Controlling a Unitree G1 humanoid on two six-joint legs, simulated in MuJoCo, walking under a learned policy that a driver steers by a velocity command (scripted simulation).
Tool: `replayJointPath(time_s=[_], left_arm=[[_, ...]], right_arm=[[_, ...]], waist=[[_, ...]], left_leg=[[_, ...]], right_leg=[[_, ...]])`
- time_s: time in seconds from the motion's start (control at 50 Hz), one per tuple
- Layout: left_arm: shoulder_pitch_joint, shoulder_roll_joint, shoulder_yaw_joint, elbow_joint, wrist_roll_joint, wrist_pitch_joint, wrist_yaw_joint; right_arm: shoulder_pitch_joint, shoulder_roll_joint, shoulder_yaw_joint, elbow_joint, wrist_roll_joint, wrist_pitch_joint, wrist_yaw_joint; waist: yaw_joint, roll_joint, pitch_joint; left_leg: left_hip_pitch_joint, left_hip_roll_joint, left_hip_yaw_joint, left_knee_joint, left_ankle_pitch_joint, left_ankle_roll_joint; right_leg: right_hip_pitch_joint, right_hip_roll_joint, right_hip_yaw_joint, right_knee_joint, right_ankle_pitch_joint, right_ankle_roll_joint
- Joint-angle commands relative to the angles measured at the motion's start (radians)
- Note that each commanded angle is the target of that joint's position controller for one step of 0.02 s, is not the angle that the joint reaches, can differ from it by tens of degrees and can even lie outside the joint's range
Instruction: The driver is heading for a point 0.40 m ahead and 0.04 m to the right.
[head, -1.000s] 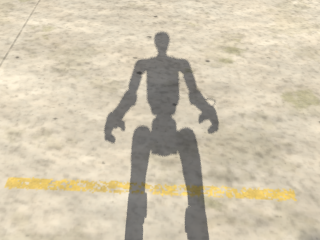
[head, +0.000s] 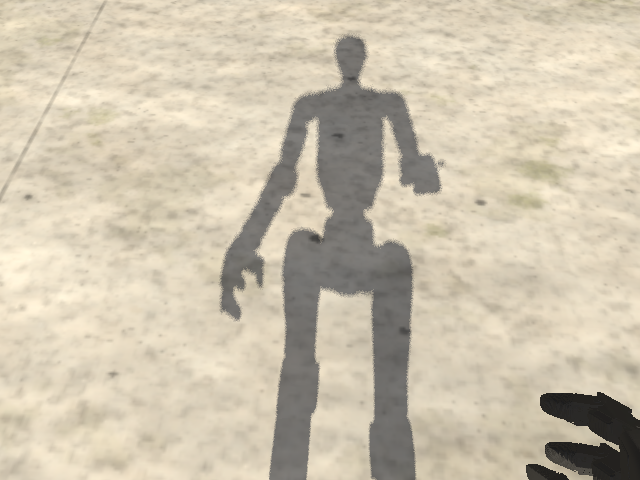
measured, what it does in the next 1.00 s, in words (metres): walks ahead, turning right: right foot, then left foot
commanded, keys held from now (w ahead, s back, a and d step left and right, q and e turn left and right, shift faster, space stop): w+e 0.34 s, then no key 0.66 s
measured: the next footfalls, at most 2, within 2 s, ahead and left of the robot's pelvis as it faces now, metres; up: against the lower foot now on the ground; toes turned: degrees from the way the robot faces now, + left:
right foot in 0.46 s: +0.35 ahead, -0.20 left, +0.00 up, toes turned -17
left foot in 0.86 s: +0.45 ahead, +0.02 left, +0.00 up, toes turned -18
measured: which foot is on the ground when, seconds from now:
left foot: down 0.00-0.46, up 0.48-0.84, down 0.86-1.00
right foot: up 0.00-0.44, down 0.46-1.00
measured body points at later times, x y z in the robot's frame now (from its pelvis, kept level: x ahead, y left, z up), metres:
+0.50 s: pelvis +0.24 -0.07 -0.01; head +0.28 -0.09 +0.44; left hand +0.53 +0.10 -0.07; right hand +0.19 -0.36 -0.13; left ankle +0.11 +0.12 -0.67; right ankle +0.32 -0.18 -0.73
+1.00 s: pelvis +0.35 -0.09 +0.01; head +0.36 -0.08 +0.46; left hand +0.54 +0.10 -0.11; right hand +0.39 -0.38 -0.10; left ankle +0.41 +0.03 -0.72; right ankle +0.32 -0.18 -0.72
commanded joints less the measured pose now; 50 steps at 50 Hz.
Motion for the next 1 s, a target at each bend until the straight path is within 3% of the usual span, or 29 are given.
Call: replayJointPath(time_s=[0.02, 0.04, 0.06, 0.1, 0.14, 0.2, 0.28, 0.34, 0.36, 0.4, 0.42, 0.44, 0.46, 0.48, 0.5, 0.52, 0.54, 0.56, 0.6, 0.64, 0.72, 0.78, 0.82, 0.86, 0.88, 0.9, 0.92, 0.94, 1.0], left_arm=[[0.001, 0.13, 0.016, -0.116, -0.016, -0.025, 0.0], [-0.074, 0.139, 0.02, -0.127, -0.004, -0.018, -0.001], [-0.113, 0.124, 0.021, -0.141, 0.006, -0.015, -0.003], [-0.122, 0.094, 0.023, -0.152, 0.003, -0.002, -0.012], [-0.137, 0.06, 0.015, -0.163, 0.005, 0.009, -0.017], [-0.195, 0.049, 0.007, -0.182, 0.011, 0.012, -0.023], [-0.312, 0.036, -0.006, -0.207, 0.009, 0.002, -0.048], [-0.392, 0.043, -0.007, -0.241, 0.005, 0.002, -0.063], [-0.409, 0.045, -0.006, -0.254, 0.009, 0.001, -0.066], [-0.378, 0.069, 0.008, -0.263, 0.023, -0.001, -0.069], [-0.283, 0.097, 0.026, -0.241, 0.029, -0.003, -0.068], [-0.143, 0.145, 0.052, -0.202, 0.031, -0.002, -0.058], [-0.018, 0.232, 0.072, -0.183, 0.035, 0.005, -0.036], [-0.079, 0.306, 0.06, -0.214, 0.054, 0.0, -0.029], [-0.035, 0.218, 0.045, -0.215, 0.046, 0.005, -0.033], [-0.091, 0.178, 0.029, -0.2, 0.039, 0.002, -0.038], [-0.147, 0.137, 0.018, -0.19, 0.022, -0.002, -0.037], [-0.198, 0.112, 0.009, -0.189, 0.021, -0.002, -0.034], [-0.26, 0.106, 0.005, -0.188, 0.043, -0.006, -0.034], [-0.289, 0.102, 0.004, -0.171, 0.05, -0.018, -0.031], [-0.297, 0.092, 0.0, -0.129, 0.049, -0.011, -0.015], [-0.275, 0.089, -0.005, -0.094, 0.054, 0.0, -0.015], [-0.273, 0.076, -0.013, -0.075, 0.047, 0.007, -0.018], [-0.247, 0.041, -0.029, -0.053, 0.039, 0.008, -0.021], [-0.202, 0.028, -0.034, -0.045, 0.055, 0.004, -0.021], [-0.126, 0.029, -0.029, -0.029, 0.054, 0.001, -0.023], [-0.172, 0.035, -0.031, -0.026, 0.055, 0.007, -0.016], [-0.224, 0.055, -0.026, -0.033, 0.05, 0.017, -0.011], [-0.23, 0.051, -0.024, -0.025, 0.049, 0.039, -0.002]], right_arm=[[0.312, -0.165, -0.07, 0.005, 0.005, 0.011, -0.009], [0.268, -0.131, -0.058, 0.003, 0.004, 0.018, -0.011], [0.228, -0.114, -0.051, 0.011, -0.001, 0.022, -0.01], [0.186, -0.094, -0.043, 0.026, -0.007, 0.019, -0.007], [0.183, -0.109, -0.05, 0.049, 0.0, 0.009, -0.005], [0.196, -0.151, -0.064, 0.084, -0.002, 0.007, -0.01], [0.219, -0.191, -0.072, 0.115, 0.007, 0.017, -0.016], [0.261, -0.224, -0.082, 0.141, 0.023, 0.028, -0.016], [0.265, -0.231, -0.084, 0.149, 0.028, 0.035, -0.016], [0.267, -0.257, -0.089, 0.159, 0.04, 0.05, -0.02], [0.258, -0.265, -0.09, 0.16, 0.047, 0.056, -0.023], [0.27, -0.245, -0.08, 0.162, 0.047, 0.056, -0.026], [0.288, -0.185, -0.055, 0.132, 0.006, 0.047, -0.026], [0.426, -0.092, -0.012, 0.113, -0.017, 0.031, -0.008], [0.378, -0.201, -0.034, 0.161, 0.015, 0.028, -0.001], [0.288, -0.209, -0.038, 0.133, 0.045, 0.034, -0.001], [0.243, -0.19, -0.031, 0.129, 0.032, 0.04, -0.014], [0.222, -0.189, -0.033, 0.133, 0.014, 0.051, -0.026], [0.275, -0.175, -0.036, 0.148, 0.011, 0.083, -0.035], [0.307, -0.144, -0.03, 0.161, 0.006, 0.099, -0.045], [0.229, -0.111, -0.017, 0.152, 0.0, 0.109, -0.048], [0.172, -0.126, -0.02, 0.146, 0.007, 0.118, -0.044], [0.163, -0.126, -0.022, 0.146, 0.003, 0.119, -0.041], [0.173, -0.131, -0.021, 0.151, -0.017, 0.113, -0.036], [0.167, -0.176, -0.026, 0.14, -0.022, 0.111, -0.04], [0.126, -0.222, -0.038, 0.142, -0.011, 0.115, -0.042], [0.117, -0.162, -0.032, 0.147, -0.006, 0.116, -0.034], [0.113, -0.123, -0.021, 0.149, -0.009, 0.113, -0.028], [0.118, -0.116, -0.015, 0.166, -0.01, 0.095, -0.023]], waist=[[-0.171, 0.215, -0.206], [-0.168, 0.138, -0.111], [-0.145, 0.108, -0.053], [-0.105, 0.136, 0.003], [-0.094, 0.138, 0.012], [-0.098, 0.101, 0.014], [-0.138, 0.082, 0.031], [-0.16, 0.083, 0.055], [-0.158, 0.081, 0.069], [-0.122, 0.104, 0.031], [-0.064, 0.109, -0.029], [0.004, 0.087, -0.109], [0.039, -0.045, -0.225], [-0.074, -0.259, -0.412], [0.019, -0.095, -0.529], [0.004, -0.089, -0.37], [-0.023, -0.021, -0.255], [-0.052, -0.014, -0.187], [-0.118, -0.041, -0.161], [-0.145, -0.049, -0.16], [-0.124, -0.068, -0.144], [-0.096, -0.074, -0.114], [-0.1, -0.073, -0.092], [-0.116, -0.033, -0.074], [-0.081, 0.037, -0.077], [-0.018, 0.16, -0.071], [-0.053, 0.17, -0.064], [-0.073, 0.141, -0.038], [-0.079, 0.116, -0.035]], left_leg=[[0.709, 0.443, -0.646, -0.201, -0.355, 0.234], [0.587, 0.39, -0.488, -0.214, -0.282, 0.198], [0.482, 0.345, -0.392, -0.243, -0.192, 0.18], [0.346, 0.295, -0.252, -0.301, -0.071, 0.162], [0.307, 0.291, -0.169, -0.339, 0.013, 0.174], [0.327, 0.297, -0.066, -0.359, 0.113, 0.183], [0.353, 0.278, 0.067, -0.354, 0.147, 0.148], [0.415, 0.303, 0.108, -0.342, 0.142, 0.13], [0.429, 0.308, 0.119, -0.313, 0.223, 0.123], [0.46, 0.306, 0.146, -0.186, 0.563, 0.103], [0.458, 0.284, 0.17, -0.059, 0.7, 0.079], [0.38, 0.241, 0.203, 0.124, 0.692, 0.042], [0.127, 0.178, 0.216, 0.437, 0.247, -0.016], [-0.189, 0.029, 0.104, 0.797, -0.616, -0.079], [-0.157, 0.062, -0.058, 0.862, -0.577, -0.077], [-0.234, 0.104, -0.034, 0.842, -0.518, -0.07], [-0.25, 0.137, -0.014, 0.76, -0.446, -0.068], [-0.209, 0.156, -0.012, 0.703, -0.393, -0.072], [-0.048, 0.154, -0.009, 0.655, -0.319, -0.079], [0.016, 0.144, -0.004, 0.569, -0.264, -0.092], [0.073, 0.144, -0.011, 0.327, -0.132, -0.089], [0.116, 0.132, -0.013, 0.203, -0.112, -0.08], [0.168, 0.116, -0.004, 0.093, -0.113, -0.063], [0.284, 0.124, -0.017, -0.081, 0.056, -0.033], [0.335, 0.191, -0.084, -0.084, 0.215, -0.008], [0.324, 0.216, -0.095, -0.061, 0.151, 0.032], [0.225, 0.182, -0.084, -0.088, -0.046, 0.033], [0.181, 0.156, -0.069, -0.101, -0.109, 0.017], [0.198, 0.129, -0.038, -0.075, -0.022, -0.008]], right_leg=[[-0.631, -0.09, -0.032, 0.519, -0.026, 0.028], [-0.622, -0.122, -0.066, 0.526, 0.056, 0.036], [-0.599, -0.146, -0.079, 0.494, 0.11, 0.039], [-0.533, -0.184, -0.09, 0.442, 0.16, 0.043], [-0.526, -0.194, -0.105, 0.404, 0.201, 0.055], [-0.549, -0.206, -0.107, 0.279, 0.316, 0.072], [-0.491, -0.192, -0.159, 0.05, 0.491, 0.055], [-0.471, -0.18, -0.196, -0.052, 0.467, 0.028], [-0.454, -0.169, -0.206, -0.088, 0.43, 0.015], [-0.343, -0.104, -0.258, -0.14, 0.337, -0.018], [-0.206, -0.06, -0.281, -0.204, 0.373, -0.042], [0.023, -0.026, -0.283, -0.273, 0.511, -0.072], [0.337, -0.203, -0.066, -0.218, 0.902, -0.133], [0.607, -0.517, 0.404, -0.233, 1.172, -0.362], [0.556, -0.497, 0.382, -0.281, 1.116, -0.361], [0.46, -0.442, 0.218, -0.287, 1.105, -0.319], [0.324, -0.38, 0.131, -0.313, 1.022, -0.264], [0.193, -0.349, 0.086, -0.348, 0.972, -0.237], [-0.008, -0.317, 0.011, -0.416, 0.975, -0.227], [-0.083, -0.3, -0.051, -0.443, 0.999, -0.232], [-0.099, -0.269, -0.098, -0.464, 0.836, -0.203], [-0.096, -0.277, -0.063, -0.477, 0.617, -0.195], [-0.097, -0.272, -0.04, -0.454, 0.486, -0.177], [-0.126, -0.215, -0.047, -0.406, 0.332, -0.1], [-0.154, -0.159, -0.071, -0.354, 0.24, -0.053], [-0.179, -0.09, -0.131, -0.352, 0.16, -0.018], [-0.098, -0.077, -0.168, -0.341, 0.185, 0.006], [-0.075, -0.082, -0.168, -0.326, 0.213, 0.009], [-0.061, -0.103, -0.146, -0.321, 0.299, -0.005]])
